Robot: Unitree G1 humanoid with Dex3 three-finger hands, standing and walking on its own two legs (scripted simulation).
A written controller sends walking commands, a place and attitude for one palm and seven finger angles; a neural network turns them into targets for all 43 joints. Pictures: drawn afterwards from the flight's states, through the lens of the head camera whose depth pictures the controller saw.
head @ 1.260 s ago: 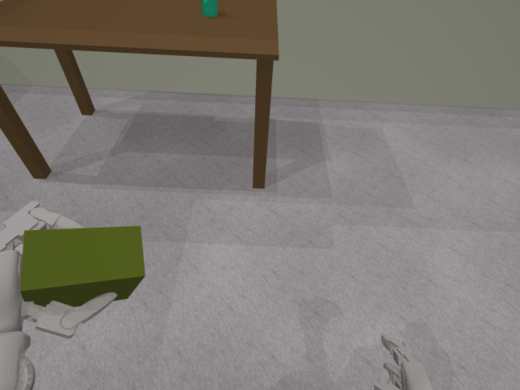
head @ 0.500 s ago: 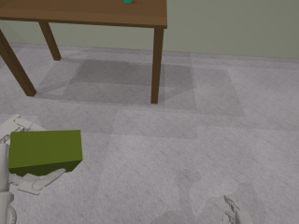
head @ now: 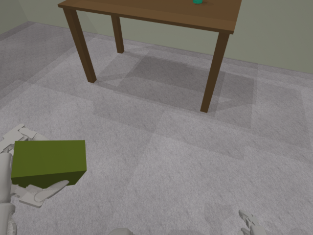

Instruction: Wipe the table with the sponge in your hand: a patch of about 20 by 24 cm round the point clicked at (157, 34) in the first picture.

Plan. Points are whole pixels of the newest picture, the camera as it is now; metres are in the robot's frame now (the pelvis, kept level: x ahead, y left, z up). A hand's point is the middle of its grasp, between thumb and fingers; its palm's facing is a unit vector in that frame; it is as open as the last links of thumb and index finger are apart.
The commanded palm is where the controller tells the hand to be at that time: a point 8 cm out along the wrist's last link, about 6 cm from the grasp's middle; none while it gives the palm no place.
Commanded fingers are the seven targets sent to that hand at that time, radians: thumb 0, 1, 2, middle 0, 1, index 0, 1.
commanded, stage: walk to a spot facing it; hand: left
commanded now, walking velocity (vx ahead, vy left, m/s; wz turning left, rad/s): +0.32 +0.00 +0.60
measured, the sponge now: (59, 165) +0.22 +0.20 +0.14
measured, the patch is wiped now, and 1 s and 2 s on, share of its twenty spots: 0.00 0.00 0.00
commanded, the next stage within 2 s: none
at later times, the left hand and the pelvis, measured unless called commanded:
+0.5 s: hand (4, 172) +0.19 +0.28 +0.17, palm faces +0.63 -0.64 -0.43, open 10.2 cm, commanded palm +0.14 +0.30 +0.17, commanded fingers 0.00 0.10 1.30 -1.20 -1.60 -1.20 -1.60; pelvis +0.05 -0.01 -0.02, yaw +15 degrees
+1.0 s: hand (8, 132) +0.28 +0.32 +0.17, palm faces +0.69 -0.61 -0.39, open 10.2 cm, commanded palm +0.20 +0.33 +0.17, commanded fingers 0.00 0.10 1.30 -1.20 -1.60 -1.20 -1.60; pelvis +0.16 +0.01 -0.01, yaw +21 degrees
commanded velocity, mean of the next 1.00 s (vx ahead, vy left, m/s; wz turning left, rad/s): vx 0.36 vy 0.00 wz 0.32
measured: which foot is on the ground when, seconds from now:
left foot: up 0.00-0.14, down 0.16-0.48, up 0.50-0.82, down 0.84-1.00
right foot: down 0.00-0.16, up 0.18-0.46, down 0.48-0.84, up 0.86-1.00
